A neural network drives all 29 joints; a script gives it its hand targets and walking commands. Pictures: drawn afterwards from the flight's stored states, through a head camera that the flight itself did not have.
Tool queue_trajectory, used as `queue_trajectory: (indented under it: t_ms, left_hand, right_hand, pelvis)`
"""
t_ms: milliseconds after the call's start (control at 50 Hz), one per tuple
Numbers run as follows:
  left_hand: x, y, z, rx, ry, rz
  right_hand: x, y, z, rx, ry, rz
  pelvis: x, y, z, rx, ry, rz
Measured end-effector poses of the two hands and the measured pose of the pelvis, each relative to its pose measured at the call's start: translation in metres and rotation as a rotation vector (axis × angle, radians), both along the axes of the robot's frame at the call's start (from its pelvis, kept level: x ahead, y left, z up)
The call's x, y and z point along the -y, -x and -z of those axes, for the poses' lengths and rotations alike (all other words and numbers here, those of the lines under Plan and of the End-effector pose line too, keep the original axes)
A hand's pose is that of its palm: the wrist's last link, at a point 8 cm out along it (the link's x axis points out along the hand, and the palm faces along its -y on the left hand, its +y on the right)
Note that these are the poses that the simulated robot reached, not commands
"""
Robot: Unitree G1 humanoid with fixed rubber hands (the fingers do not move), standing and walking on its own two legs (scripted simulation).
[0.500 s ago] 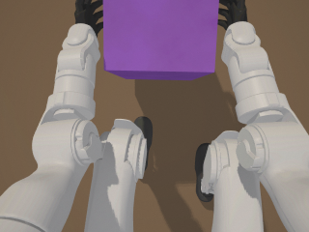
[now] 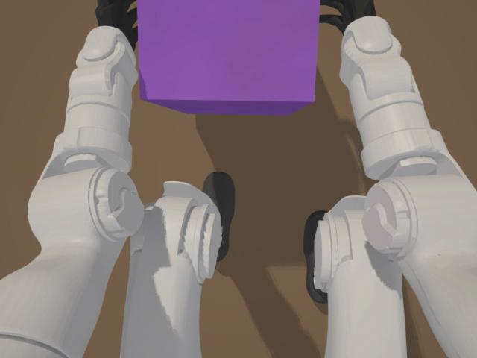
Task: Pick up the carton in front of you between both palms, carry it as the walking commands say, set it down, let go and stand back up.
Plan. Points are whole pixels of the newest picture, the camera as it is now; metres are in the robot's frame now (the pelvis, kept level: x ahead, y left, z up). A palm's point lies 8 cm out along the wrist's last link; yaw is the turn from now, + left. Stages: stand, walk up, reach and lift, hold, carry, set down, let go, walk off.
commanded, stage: set down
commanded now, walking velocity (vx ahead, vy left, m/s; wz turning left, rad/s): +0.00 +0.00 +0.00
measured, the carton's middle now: (234, 44) +0.52 +0.10 -0.24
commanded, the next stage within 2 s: let go in 1.64 s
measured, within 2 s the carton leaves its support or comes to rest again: rests again in 0.28 s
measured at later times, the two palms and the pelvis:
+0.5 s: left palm (116, 58) +0.48 +0.27 -0.18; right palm (383, 34) +0.53 -0.11 -0.20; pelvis -0.01 +0.01 +0.00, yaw +1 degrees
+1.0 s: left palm (44, 26) +0.48 +0.27 -0.05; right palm out of the picture +0.56 -0.10 -0.05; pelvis +0.01 +0.01 +0.07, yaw +0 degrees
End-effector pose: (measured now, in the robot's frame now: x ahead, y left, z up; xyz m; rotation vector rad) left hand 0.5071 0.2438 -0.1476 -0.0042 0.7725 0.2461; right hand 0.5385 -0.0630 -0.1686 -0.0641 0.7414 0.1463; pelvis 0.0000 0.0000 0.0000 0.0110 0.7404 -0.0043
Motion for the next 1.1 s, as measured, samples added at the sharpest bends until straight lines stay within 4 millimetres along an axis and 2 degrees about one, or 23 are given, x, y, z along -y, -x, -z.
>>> queue_trajectory:
  t_ms: [340, 380, 500, 560, 620, 720, 840, 960, 1100]
  left_hand:
    - [-0.008, 0.009, 0.015, -0.017, 0.003, 0.0]
    - [-0.009, 0.014, 0.02, -0.026, -0.009, -0.013]
    - [-0.023, 0.029, 0.035, -0.04, -0.048, -0.088]
    - [-0.027, 0.029, 0.035, -0.02, -0.042, -0.101]
    - [-0.028, 0.026, 0.031, 0.011, -0.036, -0.105]
    - [-0.026, 0.021, 0.011, 0.079, -0.025, -0.105]
    - [-0.027, 0.024, -0.037, 0.134, -0.028, -0.098]
    - [-0.029, 0.026, -0.083, 0.126, -0.026, -0.093]
    - [-0.026, 0.023, -0.122, 0.133, -0.026, -0.083]
  right_hand:
    - [-0.004, -0.003, 0.006, 0.037, 0.008, -0.05]
    - [0.002, 0.0, 0.013, 0.03, 0.038, -0.045]
    - [0.045, 0.007, 0.029, 0.014, 0.099, 0.023]
    - [0.056, 0.004, 0.024, 0.026, 0.104, 0.027]
    - [0.054, -0.005, 0.013, 0.053, 0.093, 0.023]
    - [0.042, -0.017, -0.014, 0.108, 0.081, 0.023]
    - [0.031, -0.019, -0.062, 0.132, 0.092, 0.035]
    - [0.036, -0.02, -0.107, 0.108, 0.102, 0.06]
    - [0.044, -0.022, -0.147, 0.118, 0.097, 0.07]
  pelvis:
    - [-0.005, 0.003, 0.002, 0.049, -0.002, -0.011]
    - [-0.006, 0.004, 0.001, 0.062, -0.005, -0.014]
    - [-0.006, 0.007, 0.0, 0.077, -0.008, -0.01]
    - [-0.006, 0.007, 0.0, 0.081, -0.007, -0.005]
    - [-0.006, 0.007, 0.001, 0.079, -0.005, 0.0]
    - [-0.005, 0.006, -0.004, 0.069, 0.0, -0.005]
    - [-0.003, 0.002, -0.028, 0.047, 0.011, -0.019]
    - [-0.005, -0.003, -0.059, -0.007, 0.022, -0.027]
    - [-0.008, -0.011, -0.089, -0.059, 0.027, -0.025]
